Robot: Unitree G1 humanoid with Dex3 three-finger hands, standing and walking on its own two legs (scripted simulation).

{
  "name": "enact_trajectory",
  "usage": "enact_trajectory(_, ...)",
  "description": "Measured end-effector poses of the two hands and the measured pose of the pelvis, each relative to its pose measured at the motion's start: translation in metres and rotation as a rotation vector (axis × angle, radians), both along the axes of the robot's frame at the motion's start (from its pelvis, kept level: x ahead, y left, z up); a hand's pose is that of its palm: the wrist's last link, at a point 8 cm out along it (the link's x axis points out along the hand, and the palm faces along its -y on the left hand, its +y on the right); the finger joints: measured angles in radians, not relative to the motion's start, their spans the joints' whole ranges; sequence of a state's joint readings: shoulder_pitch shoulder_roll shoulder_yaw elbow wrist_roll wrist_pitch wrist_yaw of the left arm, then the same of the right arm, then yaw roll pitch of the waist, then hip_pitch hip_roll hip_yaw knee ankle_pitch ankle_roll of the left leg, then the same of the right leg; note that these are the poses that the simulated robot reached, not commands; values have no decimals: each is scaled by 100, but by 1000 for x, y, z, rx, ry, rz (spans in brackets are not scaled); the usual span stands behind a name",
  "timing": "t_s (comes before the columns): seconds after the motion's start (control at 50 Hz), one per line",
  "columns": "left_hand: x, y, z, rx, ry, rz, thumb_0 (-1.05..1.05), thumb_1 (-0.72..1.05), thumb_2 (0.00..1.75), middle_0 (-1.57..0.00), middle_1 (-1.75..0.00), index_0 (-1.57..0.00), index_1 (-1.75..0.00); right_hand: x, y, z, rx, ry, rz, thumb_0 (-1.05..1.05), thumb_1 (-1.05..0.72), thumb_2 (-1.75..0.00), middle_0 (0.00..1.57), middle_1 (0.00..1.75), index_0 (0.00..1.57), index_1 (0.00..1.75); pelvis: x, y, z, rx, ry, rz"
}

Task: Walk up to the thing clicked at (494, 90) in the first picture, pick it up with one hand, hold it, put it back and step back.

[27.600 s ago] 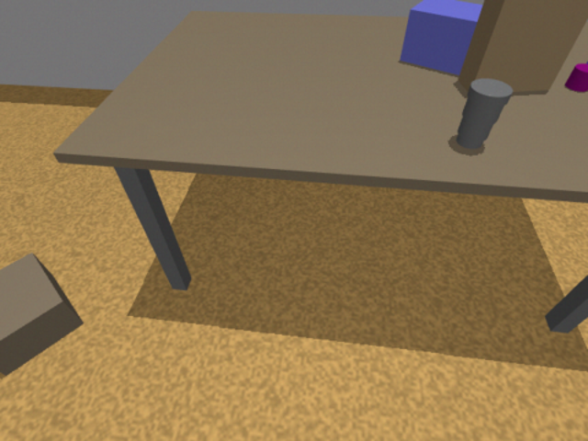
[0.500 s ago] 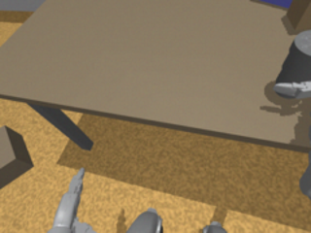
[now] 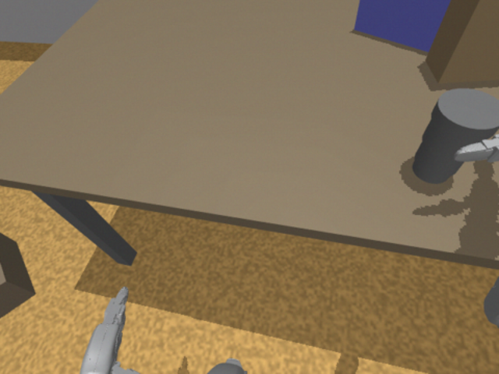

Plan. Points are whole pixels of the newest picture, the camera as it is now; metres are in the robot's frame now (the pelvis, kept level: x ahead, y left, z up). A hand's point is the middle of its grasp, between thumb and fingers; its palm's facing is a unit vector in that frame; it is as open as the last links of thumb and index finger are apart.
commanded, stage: rise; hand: right
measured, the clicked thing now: (448, 142) +0.50 -0.23 +0.08
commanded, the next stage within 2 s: sink last in 0.18 s
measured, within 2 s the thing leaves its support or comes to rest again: neither
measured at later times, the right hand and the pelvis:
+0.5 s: hand out of the picture +0.43 -0.39 +0.16, palm faces +0.52 +0.79 -0.31, open 17.6 cm; pelvis +0.02 +0.00 +0.03, yaw -1 degrees
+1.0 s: hand out of the picture +0.22 -0.27 +0.16, palm faces +0.42 +0.82 -0.38, open 17.7 cm; pelvis +0.02 +0.00 +0.04, yaw -2 degrees
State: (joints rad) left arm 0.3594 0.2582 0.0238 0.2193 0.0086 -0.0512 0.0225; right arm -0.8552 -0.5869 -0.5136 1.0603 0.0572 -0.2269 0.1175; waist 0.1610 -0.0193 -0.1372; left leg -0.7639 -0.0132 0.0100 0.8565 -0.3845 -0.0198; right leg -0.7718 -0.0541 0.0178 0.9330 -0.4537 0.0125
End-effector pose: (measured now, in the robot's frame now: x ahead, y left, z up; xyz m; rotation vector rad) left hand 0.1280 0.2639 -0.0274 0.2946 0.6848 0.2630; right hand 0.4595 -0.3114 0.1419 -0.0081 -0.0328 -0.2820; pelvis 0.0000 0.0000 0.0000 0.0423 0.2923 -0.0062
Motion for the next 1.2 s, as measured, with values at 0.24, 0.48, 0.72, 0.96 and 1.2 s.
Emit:
enact_trajectory(0.24,22,-14,-1,-101,-6,-47,-1,-52,4,-6,-5,-6,-5,-24,-44,52,-137,155,-58,-1,58,-2,7,6,7,5,9,2,18,-19,-63,-9)
enact_trajectory(0.48,15,-4,3,-82,95,-49,-1,-51,5,-6,-5,-6,-4,-70,-107,42,-217,259,-310,-2,58,-3,6,5,7,5,14,0,29,-15,-85,-9)
enact_trajectory(0.72,45,-20,4,-162,-7,-41,-1,-52,6,-6,-4,-5,-5,-144,-61,33,-334,177,-191,-2,58,-4,6,5,6,5,26,-9,37,-16,-170,-6)
enact_trajectory(0.96,42,-7,-2,-130,39,-11,-1,-53,6,-6,-4,-5,-5,-270,-8,36,-380,100,-185,-2,60,-4,7,5,7,5,20,1,41,-35,-261,-29)
enact_trajectory(1.2,45,-8,2,-157,-53,-35,-1,-52,6,-6,-5,-5,-5,-331,13,60,-451,38,-218,-2,60,-4,6,5,7,5,7,13,42,-56,-310,-55)
